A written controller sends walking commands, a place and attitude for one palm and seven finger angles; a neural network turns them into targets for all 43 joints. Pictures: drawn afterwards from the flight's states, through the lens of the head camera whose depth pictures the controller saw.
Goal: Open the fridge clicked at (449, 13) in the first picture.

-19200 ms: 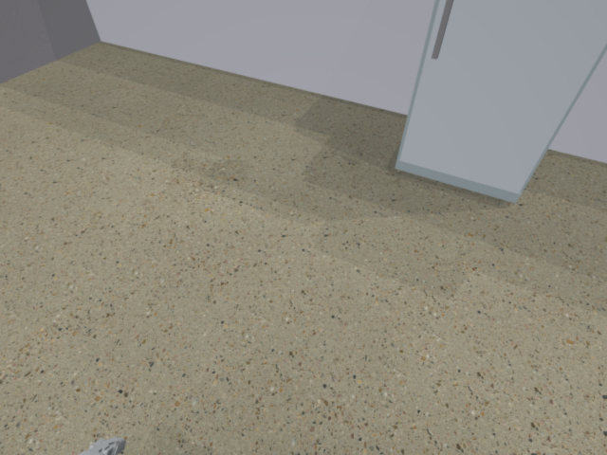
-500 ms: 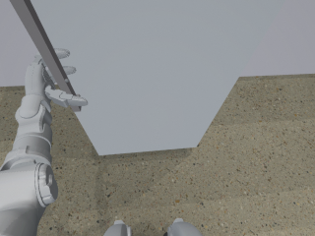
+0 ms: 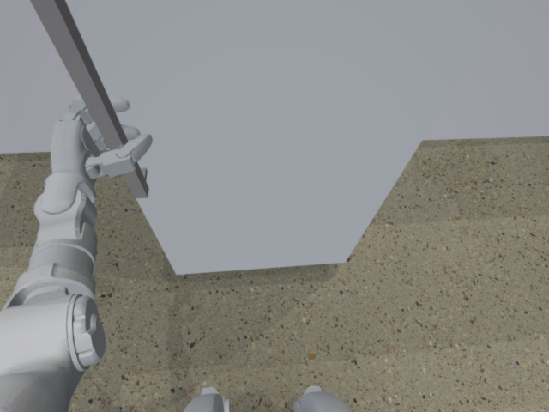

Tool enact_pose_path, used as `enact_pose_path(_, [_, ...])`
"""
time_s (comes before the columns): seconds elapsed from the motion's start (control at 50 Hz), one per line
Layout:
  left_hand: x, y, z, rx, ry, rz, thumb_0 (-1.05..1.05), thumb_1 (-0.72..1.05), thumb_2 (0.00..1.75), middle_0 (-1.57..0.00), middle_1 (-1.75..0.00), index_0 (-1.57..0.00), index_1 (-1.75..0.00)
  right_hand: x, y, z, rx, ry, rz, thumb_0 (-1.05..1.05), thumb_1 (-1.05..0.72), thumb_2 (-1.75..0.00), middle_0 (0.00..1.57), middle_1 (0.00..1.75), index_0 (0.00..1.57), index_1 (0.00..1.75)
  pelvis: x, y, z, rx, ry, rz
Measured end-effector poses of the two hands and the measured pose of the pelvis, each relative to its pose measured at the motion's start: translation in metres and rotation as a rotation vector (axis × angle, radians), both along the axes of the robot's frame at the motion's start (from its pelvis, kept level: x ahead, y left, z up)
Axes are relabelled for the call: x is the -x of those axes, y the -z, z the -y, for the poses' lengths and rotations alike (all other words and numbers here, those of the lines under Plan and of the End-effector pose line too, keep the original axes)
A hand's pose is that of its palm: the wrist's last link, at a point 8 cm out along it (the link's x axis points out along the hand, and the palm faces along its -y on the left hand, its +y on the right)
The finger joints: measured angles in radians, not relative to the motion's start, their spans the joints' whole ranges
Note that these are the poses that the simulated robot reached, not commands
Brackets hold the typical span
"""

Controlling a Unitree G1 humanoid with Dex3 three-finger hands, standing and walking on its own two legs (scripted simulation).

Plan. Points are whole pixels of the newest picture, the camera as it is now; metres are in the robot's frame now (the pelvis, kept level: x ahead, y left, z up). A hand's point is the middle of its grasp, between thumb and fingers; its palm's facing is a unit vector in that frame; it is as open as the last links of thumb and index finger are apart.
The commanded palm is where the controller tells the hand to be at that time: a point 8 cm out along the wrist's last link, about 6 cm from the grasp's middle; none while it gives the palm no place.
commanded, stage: grip the handle and tug to test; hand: left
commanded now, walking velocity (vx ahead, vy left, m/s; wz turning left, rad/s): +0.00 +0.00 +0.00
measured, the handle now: (103, 99) +0.52 +0.23 +0.13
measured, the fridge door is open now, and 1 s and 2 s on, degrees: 0 0 8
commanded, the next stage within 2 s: pull the door a little, standing still in 0.90 s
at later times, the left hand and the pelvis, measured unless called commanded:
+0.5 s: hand (124, 146) +0.47 +0.20 +0.09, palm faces +0.07 -1.00 -0.01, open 5.7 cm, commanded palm +0.44 +0.24 +0.09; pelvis +0.00 +0.00 +0.00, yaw +0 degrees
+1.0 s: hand (125, 149) +0.46 +0.20 +0.10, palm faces +0.07 -1.00 +0.00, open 5.9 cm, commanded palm +0.42 +0.24 +0.09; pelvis +0.03 +0.00 +0.02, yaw -3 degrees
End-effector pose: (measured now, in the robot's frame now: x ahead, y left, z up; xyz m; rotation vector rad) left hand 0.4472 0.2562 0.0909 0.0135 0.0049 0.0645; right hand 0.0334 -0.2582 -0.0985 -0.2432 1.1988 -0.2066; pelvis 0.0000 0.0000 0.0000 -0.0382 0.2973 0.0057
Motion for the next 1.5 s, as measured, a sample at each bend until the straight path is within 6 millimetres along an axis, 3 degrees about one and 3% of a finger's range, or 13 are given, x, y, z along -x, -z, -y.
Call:
enact_pose_path(0.14, [0.001, -0.004, -0.001, 0.006, 0.003, -0.002, 0.00, 0.64, 0.79, -0.39, -1.35, -0.41, -1.35, 0.004, -0.001, 0.000, -0.002, 0.010, -0.003, 0.00, -0.90, -0.90, 0.20, 0.30, 0.20, 0.30, 0.000, -0.001, 0.000, -0.001, 0.003, 0.008])
enact_pose_path(0.2, [0.001, -0.004, 0.002, 0.007, 0.013, -0.005, 0.00, 0.69, 0.81, -0.38, -1.36, -0.39, -1.35, 0.006, -0.001, 0.001, -0.002, 0.015, -0.004, 0.00, -0.90, -0.90, 0.20, 0.30, 0.20, 0.30, 0.000, -0.002, 0.000, -0.001, 0.004, 0.009])
enact_pose_path(0.7, [0.003, -0.004, 0.005, 0.007, -0.012, 0.002, 0.00, 0.73, 0.81, -0.35, -1.39, -0.34, -1.40, 0.007, -0.003, 0.003, -0.010, 0.035, 0.003, 0.00, -0.90, -0.90, 0.20, 0.30, 0.20, 0.30, -0.003, -0.003, 0.002, -0.006, 0.018, 0.009])
enact_pose_path(0.86, [0.005, -0.004, 0.006, 0.009, -0.009, 0.001, 0.00, 0.75, 0.79, -0.31, -1.40, -0.30, -1.40, -0.011, -0.011, 0.001, -0.020, 0.058, 0.045, 0.00, -0.90, -0.90, 0.20, 0.30, 0.20, 0.30, -0.018, -0.009, 0.000, -0.007, 0.036, 0.016])
enact_pose_path(1.06, [0.008, -0.004, 0.006, 0.011, 0.001, 0.004, 0.01, 0.76, 0.78, -0.27, -1.38, -0.27, -1.39, -0.051, -0.019, -0.007, -0.040, 0.043, 0.107, 0.00, -0.90, -0.90, 0.20, 0.30, 0.20, 0.30, -0.041, -0.018, -0.006, -0.006, 0.051, 0.021])
enact_pose_path(1.2, [0.006, -0.003, 0.004, 0.009, 0.012, 0.018, 0.00, 0.73, 0.80, -0.32, -1.37, -0.31, -1.36, -0.075, -0.014, -0.011, -0.034, -0.011, 0.106, 0.00, -0.90, -0.90, 0.20, 0.30, 0.20, 0.30, -0.046, -0.015, -0.009, -0.001, 0.026, 0.015])
enact_pose_path(1.5, [0.016, -0.005, 0.006, 0.013, 0.022, 0.000, 0.01, 0.76, 0.78, -0.22, -1.34, -0.22, -1.34, -0.106, -0.029, -0.025, -0.070, 0.032, 0.207, 0.00, -0.90, -0.90, 0.20, 0.30, 0.20, 0.30, -0.071, -0.024, -0.020, -0.003, 0.090, 0.027])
